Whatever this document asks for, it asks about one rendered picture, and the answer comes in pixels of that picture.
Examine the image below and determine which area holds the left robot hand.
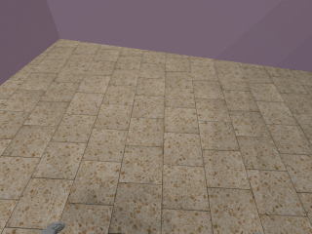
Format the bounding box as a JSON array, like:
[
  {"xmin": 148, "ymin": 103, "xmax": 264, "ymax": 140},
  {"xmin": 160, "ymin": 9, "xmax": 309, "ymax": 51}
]
[{"xmin": 39, "ymin": 221, "xmax": 65, "ymax": 234}]

